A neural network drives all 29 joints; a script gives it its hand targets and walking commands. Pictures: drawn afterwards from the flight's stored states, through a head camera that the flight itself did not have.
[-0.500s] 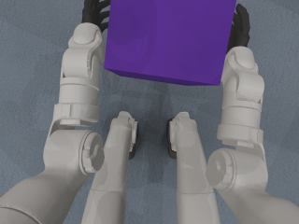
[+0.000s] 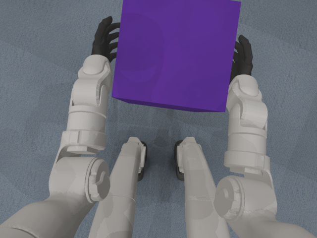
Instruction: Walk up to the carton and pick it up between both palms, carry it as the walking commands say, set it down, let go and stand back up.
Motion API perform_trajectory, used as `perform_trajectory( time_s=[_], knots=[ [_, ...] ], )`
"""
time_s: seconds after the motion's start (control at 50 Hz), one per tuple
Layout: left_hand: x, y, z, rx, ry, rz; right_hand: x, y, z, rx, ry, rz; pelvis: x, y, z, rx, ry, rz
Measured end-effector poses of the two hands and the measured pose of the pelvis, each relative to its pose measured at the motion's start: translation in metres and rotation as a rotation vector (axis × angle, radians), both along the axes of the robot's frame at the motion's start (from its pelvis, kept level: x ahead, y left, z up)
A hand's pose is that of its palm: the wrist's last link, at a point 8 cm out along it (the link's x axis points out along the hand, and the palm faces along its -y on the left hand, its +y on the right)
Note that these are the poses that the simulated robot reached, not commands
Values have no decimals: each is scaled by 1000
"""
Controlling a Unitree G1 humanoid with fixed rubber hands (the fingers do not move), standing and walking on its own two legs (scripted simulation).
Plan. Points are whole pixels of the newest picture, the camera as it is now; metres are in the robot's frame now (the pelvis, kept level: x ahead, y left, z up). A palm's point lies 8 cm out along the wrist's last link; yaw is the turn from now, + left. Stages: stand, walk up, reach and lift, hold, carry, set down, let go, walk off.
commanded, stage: reach and lift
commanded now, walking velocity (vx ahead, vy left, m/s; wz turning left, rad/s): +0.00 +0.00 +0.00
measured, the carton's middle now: (169, 66) +0.47 -0.02 -0.10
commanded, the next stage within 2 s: none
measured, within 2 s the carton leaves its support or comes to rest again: neither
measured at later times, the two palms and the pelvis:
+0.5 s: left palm (75, 38) +0.45 +0.13 +0.07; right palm (271, 61) +0.42 -0.17 +0.07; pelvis +0.08 +0.00 +0.07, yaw -1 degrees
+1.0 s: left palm (59, 34) +0.43 +0.13 +0.12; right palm (298, 57) +0.40 -0.17 +0.12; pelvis +0.12 +0.00 +0.11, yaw -1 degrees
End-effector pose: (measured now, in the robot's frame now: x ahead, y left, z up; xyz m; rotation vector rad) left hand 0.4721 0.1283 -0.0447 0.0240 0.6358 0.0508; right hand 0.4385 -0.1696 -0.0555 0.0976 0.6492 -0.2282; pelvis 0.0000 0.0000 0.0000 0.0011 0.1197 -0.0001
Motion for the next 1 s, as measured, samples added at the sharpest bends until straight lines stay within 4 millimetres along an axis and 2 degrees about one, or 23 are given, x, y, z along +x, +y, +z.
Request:
perform_trajectory(
  time_s=[0.12, 0.26, 0.38, 0.52, 0.66, 0.8, 1.0],
  knots=[
    [-5, 1, 19, -9, 13, 3, -5, 1, 20, 4, 12, -5, 5, 1, 15, 2, -7, -3],
    [-14, 2, 47, -6, 35, -3, -16, 1, 48, 9, 34, -7, 22, 2, 33, -2, 31, -2],
    [-20, 1, 85, -14, 52, 6, -20, 0, 86, 9, 48, 3, 51, 3, 50, 1, 114, -14],
    [-23, 6, 123, -21, 52, 7, -19, 3, 129, 0, 49, 15, 80, 1, 72, -3, 53, -8],
    [-31, 7, 130, -15, 75, 3, -25, 4, 138, 1, 70, 21, 100, 1, 88, -9, -13, 1],
    [-40, 5, 140, 7, 72, 1, -35, 3, 143, 9, 67, 27, 110, 3, 99, -9, -60, -4],
    [-44, 3, 169, -10, 20, 11, -35, 0, 178, -12, 15, 33, 117, 1, 106, -8, -132, -10]
  ],
)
